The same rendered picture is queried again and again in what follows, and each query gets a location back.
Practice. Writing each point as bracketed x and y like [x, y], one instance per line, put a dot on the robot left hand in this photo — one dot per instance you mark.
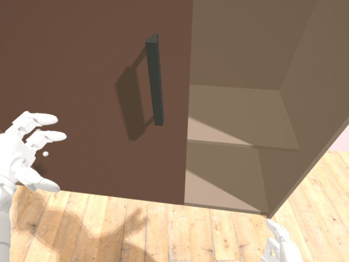
[12, 149]

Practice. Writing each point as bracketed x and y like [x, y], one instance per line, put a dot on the robot left forearm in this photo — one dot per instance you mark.
[7, 190]

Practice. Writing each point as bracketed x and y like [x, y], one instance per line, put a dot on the robot right hand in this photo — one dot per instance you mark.
[285, 250]

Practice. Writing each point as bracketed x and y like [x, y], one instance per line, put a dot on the handle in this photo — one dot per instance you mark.
[153, 61]

